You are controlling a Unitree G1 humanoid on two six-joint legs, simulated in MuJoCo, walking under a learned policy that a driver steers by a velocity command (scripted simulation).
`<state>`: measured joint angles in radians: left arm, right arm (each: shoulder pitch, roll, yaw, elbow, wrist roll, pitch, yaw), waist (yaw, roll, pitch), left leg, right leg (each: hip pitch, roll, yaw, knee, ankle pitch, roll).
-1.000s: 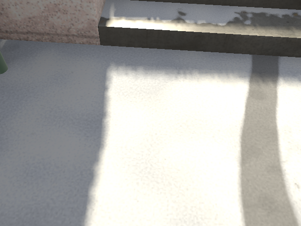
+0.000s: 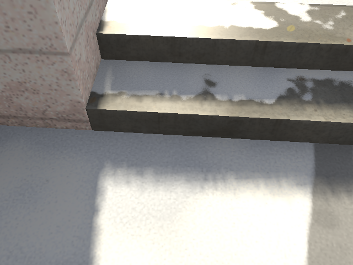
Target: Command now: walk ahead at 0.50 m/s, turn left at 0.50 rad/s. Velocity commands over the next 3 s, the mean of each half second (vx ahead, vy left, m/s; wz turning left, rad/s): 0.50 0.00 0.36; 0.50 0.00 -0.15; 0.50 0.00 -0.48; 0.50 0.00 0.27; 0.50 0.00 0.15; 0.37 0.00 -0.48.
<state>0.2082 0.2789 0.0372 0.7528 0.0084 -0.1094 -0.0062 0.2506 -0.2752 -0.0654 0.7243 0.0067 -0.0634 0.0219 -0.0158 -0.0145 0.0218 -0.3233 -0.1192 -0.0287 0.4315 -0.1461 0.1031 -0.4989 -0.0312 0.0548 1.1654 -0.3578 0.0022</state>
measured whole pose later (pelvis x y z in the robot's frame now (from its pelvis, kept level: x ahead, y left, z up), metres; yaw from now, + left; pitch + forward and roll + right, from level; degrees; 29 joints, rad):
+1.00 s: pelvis +0.52 +0.04 +0.01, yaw +4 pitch +1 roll +0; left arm 0.25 0.29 0.07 0.83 0.04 -0.01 -0.05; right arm 0.34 -0.24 -0.04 0.80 -0.02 -0.09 -0.01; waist -0.01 -0.05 0.02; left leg -0.10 -0.01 0.15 0.28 -0.20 0.05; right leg -0.57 -0.05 0.02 1.01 -0.22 -0.04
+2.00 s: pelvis +1.06 +0.01 +0.03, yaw +0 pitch +4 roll +3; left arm 0.39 0.23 0.01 0.95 0.00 -0.09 -0.02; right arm 0.05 -0.18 0.03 0.67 -0.03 0.02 0.00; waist 0.00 0.00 0.02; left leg -0.86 -0.11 0.17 1.26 -0.46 0.17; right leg -0.17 -0.01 0.00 1.14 -0.15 -0.04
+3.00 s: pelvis +1.70 +0.04 +0.30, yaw -15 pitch +4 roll -2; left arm 0.34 0.26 0.07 0.86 0.01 -0.12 -0.05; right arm 0.02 -0.23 -0.04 0.74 -0.03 -0.12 -0.01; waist 0.06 0.03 -0.08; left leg -0.51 0.06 0.03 0.49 -0.08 0.06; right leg -0.40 0.14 0.11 1.17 -0.56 0.04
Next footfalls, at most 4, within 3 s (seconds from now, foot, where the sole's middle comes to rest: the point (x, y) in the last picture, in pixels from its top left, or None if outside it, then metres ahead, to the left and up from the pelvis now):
0.30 right None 0.35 -0.13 -0.77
0.74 left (144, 250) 0.52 0.14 -0.77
1.26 right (196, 184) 0.80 -0.07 -0.77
1.94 left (166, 92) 1.20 0.05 -0.62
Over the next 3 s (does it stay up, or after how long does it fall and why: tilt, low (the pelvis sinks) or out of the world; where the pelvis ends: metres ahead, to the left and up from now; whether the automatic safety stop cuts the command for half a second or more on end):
stays up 1.70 0.04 0.30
